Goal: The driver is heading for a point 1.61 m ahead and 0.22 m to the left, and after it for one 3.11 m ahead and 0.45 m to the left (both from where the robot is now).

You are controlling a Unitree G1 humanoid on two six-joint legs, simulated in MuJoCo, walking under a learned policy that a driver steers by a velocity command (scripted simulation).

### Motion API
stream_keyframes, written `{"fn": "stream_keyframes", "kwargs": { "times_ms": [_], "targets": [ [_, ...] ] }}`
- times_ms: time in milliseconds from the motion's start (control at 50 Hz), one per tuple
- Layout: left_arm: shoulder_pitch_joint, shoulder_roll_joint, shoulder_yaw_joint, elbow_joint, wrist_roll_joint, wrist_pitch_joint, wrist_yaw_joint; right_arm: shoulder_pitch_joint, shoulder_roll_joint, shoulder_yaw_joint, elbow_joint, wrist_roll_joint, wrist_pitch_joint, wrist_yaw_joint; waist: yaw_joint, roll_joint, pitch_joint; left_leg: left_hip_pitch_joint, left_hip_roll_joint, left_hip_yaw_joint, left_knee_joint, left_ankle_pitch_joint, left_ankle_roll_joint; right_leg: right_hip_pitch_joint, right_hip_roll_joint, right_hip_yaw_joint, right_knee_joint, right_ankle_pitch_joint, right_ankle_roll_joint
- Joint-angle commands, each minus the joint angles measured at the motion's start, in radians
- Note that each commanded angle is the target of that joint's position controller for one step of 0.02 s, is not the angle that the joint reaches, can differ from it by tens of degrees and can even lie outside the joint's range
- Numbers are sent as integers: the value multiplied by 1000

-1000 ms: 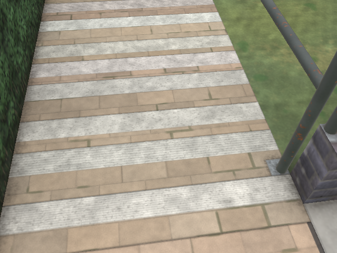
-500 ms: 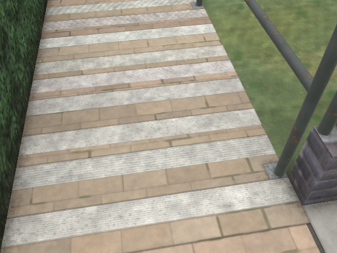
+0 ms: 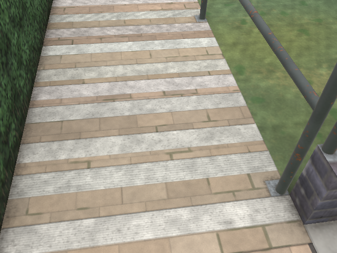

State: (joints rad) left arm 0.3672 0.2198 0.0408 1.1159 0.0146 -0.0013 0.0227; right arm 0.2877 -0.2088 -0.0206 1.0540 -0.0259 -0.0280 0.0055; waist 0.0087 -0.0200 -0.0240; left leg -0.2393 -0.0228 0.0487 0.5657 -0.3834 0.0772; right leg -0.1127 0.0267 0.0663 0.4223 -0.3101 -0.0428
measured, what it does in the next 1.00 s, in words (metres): walks ahead: right foot, then left foot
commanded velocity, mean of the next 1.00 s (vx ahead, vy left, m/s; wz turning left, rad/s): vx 0.46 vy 0.00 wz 0.00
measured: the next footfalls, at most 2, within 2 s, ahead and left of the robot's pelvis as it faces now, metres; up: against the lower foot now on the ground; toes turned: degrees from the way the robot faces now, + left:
right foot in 0.48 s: +0.39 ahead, -0.06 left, +0.00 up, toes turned -4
left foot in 1.00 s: +0.71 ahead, +0.11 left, +0.00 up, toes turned +5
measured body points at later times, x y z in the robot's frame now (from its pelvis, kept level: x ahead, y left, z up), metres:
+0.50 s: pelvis +0.24 +0.00 -0.02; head +0.28 +0.00 +0.42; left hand +0.43 +0.23 -0.14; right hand +0.12 -0.22 -0.16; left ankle +0.01 +0.09 -0.70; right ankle +0.35 -0.06 -0.74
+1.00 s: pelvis +0.53 +0.02 -0.02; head +0.57 +0.03 +0.43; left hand +0.43 +0.24 -0.16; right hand +0.74 -0.18 -0.13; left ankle +0.67 +0.10 -0.74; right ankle +0.35 -0.06 -0.74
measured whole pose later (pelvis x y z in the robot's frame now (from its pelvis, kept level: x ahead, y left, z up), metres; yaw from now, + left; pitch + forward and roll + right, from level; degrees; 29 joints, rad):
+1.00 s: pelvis +0.53 +0.02 -0.02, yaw +0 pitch +1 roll -1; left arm 0.50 0.16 0.02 1.09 0.03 -0.10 0.02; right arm -0.01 -0.18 -0.02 0.88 -0.03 -0.08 0.02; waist 0.06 0.00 0.06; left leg -0.48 0.00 0.09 0.51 -0.10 0.12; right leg 0.12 0.06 -0.07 0.32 -0.44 -0.06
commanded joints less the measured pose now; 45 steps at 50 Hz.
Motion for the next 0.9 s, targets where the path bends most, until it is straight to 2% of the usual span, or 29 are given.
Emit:
{"fn": "stream_keyframes", "kwargs": {
  "times_ms": [20, 40, 60, 80, 100, 120, 160, 180, 220, 320, 360, 400, 420, 440, 460, 480, 500, 520, 540, 560, 580, 600, 620, 660, 680, 740, 800, 860, 900],
  "targets": [
    [-149, 97, 20, -89, 1, -27, -4, 224, -73, -25, 33, 4, -33, -12, -137, 31, 161, 330, 53, -106, -231, -29, 22, -448, -95, 111, 20, -279, -96],
    [-159, 5, -4, -125, -6, -40, -15, 346, -174, -49, 54, -2, -39, -20, -160, 290, 99, 440, 299, -525, -430, -339, 84, -595, 34, -70, 354, -210, -49],
    [-190, 78, 11, -147, 25, -46, -21, 366, -197, -57, 73, 3, -31, -17, -138, 235, 155, 355, 404, -699, -483, -434, 143, -676, 17, -66, 528, -222, -56],
    [-199, 90, 15, -148, 32, -52, -32, 266, -151, -45, 41, 0, -34, -14, -80, 122, 214, 272, 385, -648, -476, -397, 148, -682, -41, -29, 615, -127, -65],
    [-181, 68, 10, -134, 24, -60, -44, 193, -123, -38, 12, 2, -45, -10, -44, 80, 216, 232, 337, -550, -478, -281, 130, -657, -70, -24, 632, -40, -61],
    [-166, 59, 10, -124, 21, -66, -52, 157, -110, -34, -4, 6, -56, -10, -23, 73, 194, 231, 294, -459, -484, -145, 110, -625, -88, -32, 623, 26, -51],
    [-162, 61, 13, -116, 28, -60, -61, 177, -72, -21, 5, 9, -71, -13, -16, 78, 149, 265, 232, -318, -470, 116, 87, -602, -91, -69, 619, 97, -28],
    [-177, 55, 13, -126, 27, -56, -62, 212, -70, -18, 19, 9, -75, -14, -19, 98, 138, 280, 226, -279, -450, 252, 91, -611, -88, -87, 614, 111, -18],
    [-241, 45, 10, -152, 25, -46, -60, 268, -57, -10, 41, 11, -78, -16, -30, 101, 135, 306, 211, -212, -421, 475, 93, -646, -80, -119, 594, 129, -1],
    [-456, 9, -15, -246, 8, -42, -60, 296, -60, 1, 48, 7, -77, -24, -65, 122, 169, 245, 178, -127, -422, 683, 88, -553, -36, -195, 307, 212, 4],
    [-477, 26, -16, -267, 0, -39, -51, 295, -78, -2, 54, 4, -81, -30, -57, 135, 168, 253, 196, -120, -416, 746, 82, -474, -19, -208, 212, 221, -23],
    [-418, 52, -7, -264, -1, -42, -39, 266, -96, -6, 54, 6, -86, -32, -14, 139, 134, 280, 214, -99, -332, 987, 71, -354, 15, -214, 164, 205, -66],
    [-337, 73, 3, -243, -1, -46, -30, 253, -108, -10, 53, 7, -86, -35, 23, 142, 89, 301, 219, -89, -238, 1121, 61, -266, 39, -212, 153, 181, -86],
    [-196, 96, 16, -202, 1, -53, -25, 235, -129, -17, 49, 8, -84, -34, 80, 140, 12, 303, 209, -76, -84, 1185, 49, -125, 61, -206, 119, 186, -105],
    [-34, 120, 32, -153, 9, -61, -15, 211, -137, -20, 42, 13, -80, -31, 152, 125, -66, 213, 183, -57, 116, 1071, 36, 85, 29, -171, 65, 204, -128],
    [129, 200, 55, -127, 35, -65, -5, 225, -91, -10, 16, 16, -79, -24, 188, 16, -184, 21, 127, -25, 419, 679, 32, 315, -201, 82, 47, 5, -173],
    [110, 257, 65, -133, 46, -61, -13, 351, 29, 5, 11, 36, -70, -11, 89, -183, -260, -330, -63, -30, 789, -157, 0, 496, -462, 614, -88, -53, -333],
    [42, 202, 63, -131, 5, -55, -25, 260, -78, -19, 10, 7, -65, -8, 90, -30, -173, -408, -6, -123, 844, -83, 21, 374, -412, 646, -182, -216, -319],
    [-69, 140, 45, -151, -6, -61, -28, 152, -89, -24, -33, 1, -70, -1, 48, -9, -17, -427, 48, -114, 788, 34, 25, 203, -377, 469, -213, -197, -279],
    [-111, 86, 33, -151, -3, -72, -32, 108, -75, -24, -43, -2, -74, 3, 23, 29, 50, -382, 77, -110, 731, 90, 23, 74, -332, 361, -245, -52, -251],
    [-109, 45, 21, -140, 3, -84, -35, 107, -64, -27, -39, -8, -64, 5, -6, 22, 66, -322, 94, -108, 701, 107, 19, -3, -289, 265, -251, 78, -222],
    [-97, 16, 10, -124, 1, -91, -34, 132, -41, -23, -36, -17, -49, 11, -37, 4, 64, -267, 107, -105, 661, 111, 8, -59, -256, 191, -260, 154, -199],
    [-70, 13, 7, -112, 1, -100, -32, 139, -22, -22, -36, -19, -37, 15, -49, -4, 65, -246, 108, -95, 633, 112, 0, -82, -241, 147, -265, 214, -191],
    [-19, 43, 10, -94, 0, -111, -29, 94, -19, -24, -58, -22, -21, 23, -59, -17, 86, -285, 117, -67, 579, 141, -15, -95, -222, 87, -278, 293, -187],
    [0, 60, 13, -88, -3, -115, -24, 47, -17, -22, -78, -18, -13, 24, -57, -35, 100, -329, 126, -55, 544, 169, -22, -88, -217, 69, -292, 300, -188],
    [55, 59, 7, -85, -2, -116, -22, -121, -32, -18, -138, -14, -13, 26, -22, -22, 137, -412, 135, -24, 365, 294, -40, -57, -187, 25, -317, 357, -173],
    [118, 57, 3, -74, -6, -118, -21, -244, -13, -6, -181, -3, -19, 29, 14, -32, 132, -379, 105, 17, 169, 393, -46, -8, -170, -20, -303, 471, -143],
    [178, 61, 2, -57, -3, -117, -14, -323, -20, -4, -207, 1, -24, 27, 42, -42, 127, -375, 79, 38, 72, 418, -30, 96, -191, -25, -278, 539, -137],
    [194, 64, 1, -50, 5, -114, -6, -353, -37, -8, -223, -3, -35, 25, 42, -49, 140, -391, 72, 32, 34, 364, -11, 178, -222, -18, -247, 591, -143]
  ]
}}
Keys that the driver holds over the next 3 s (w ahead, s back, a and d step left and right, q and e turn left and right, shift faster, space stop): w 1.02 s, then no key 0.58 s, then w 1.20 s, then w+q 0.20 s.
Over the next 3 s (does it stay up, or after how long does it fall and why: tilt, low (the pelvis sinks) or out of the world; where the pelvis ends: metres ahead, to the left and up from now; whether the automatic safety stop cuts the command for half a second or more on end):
stays up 1.36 0.02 -0.02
